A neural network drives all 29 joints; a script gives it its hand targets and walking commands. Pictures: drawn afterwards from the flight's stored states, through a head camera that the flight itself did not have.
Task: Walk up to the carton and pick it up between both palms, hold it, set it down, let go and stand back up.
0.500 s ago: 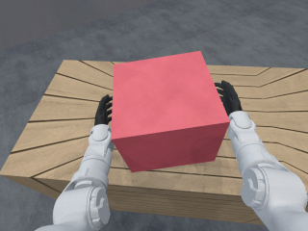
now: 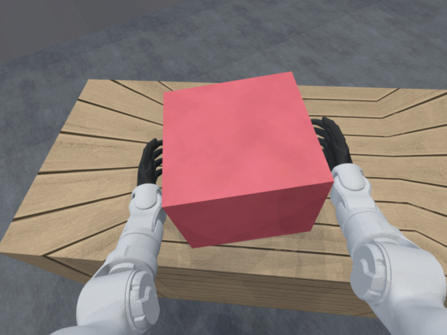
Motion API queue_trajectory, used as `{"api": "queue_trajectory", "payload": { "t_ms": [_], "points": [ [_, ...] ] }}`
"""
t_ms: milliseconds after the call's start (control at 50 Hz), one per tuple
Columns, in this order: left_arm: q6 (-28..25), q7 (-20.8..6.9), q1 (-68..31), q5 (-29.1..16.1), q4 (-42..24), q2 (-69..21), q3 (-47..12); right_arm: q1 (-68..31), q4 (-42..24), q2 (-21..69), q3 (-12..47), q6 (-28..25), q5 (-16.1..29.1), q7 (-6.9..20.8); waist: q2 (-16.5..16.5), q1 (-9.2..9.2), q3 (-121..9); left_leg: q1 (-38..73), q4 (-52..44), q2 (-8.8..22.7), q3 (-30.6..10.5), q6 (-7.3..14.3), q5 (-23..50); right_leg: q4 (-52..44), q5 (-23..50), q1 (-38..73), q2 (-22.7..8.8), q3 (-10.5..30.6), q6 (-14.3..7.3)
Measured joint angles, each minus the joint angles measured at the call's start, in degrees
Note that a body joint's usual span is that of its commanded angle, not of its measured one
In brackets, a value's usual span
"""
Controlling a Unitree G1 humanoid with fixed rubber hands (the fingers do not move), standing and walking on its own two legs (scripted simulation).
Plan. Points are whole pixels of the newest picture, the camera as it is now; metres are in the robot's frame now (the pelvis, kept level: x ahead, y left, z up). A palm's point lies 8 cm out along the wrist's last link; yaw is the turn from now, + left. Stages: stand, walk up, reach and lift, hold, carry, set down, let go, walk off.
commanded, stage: set down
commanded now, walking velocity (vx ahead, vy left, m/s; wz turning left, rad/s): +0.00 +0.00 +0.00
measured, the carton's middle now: (239, 164) +0.45 +0.01 -0.03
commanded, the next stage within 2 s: none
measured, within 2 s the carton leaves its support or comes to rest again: rests again in 0.04 s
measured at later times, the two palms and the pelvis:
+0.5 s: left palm (150, 182) +0.38 +0.18 +0.01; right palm (337, 160) +0.42 -0.18 +0.04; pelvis +0.00 +0.00 +0.00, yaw +0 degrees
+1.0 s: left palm (152, 182) +0.38 +0.18 +0.01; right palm (338, 164) +0.41 -0.18 +0.03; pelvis +0.00 +0.00 +0.00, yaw +0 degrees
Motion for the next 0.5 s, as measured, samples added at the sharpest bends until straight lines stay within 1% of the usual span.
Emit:
{"api": "queue_trajectory", "payload": {
  "t_ms": [500],
  "points": [
    [-3.36,-0.47,0.0,0.0,1.17,-0.98,2.56,0.18,-0.17,0.0,-1.44,-0.88,-2.63,0.02,0.02,0.0,0.0,-0.55,0.0,0.06,0.12,0.0,0.0,0.0,0.05,-0.56,0.04,0.0,-0.01]
  ]
}}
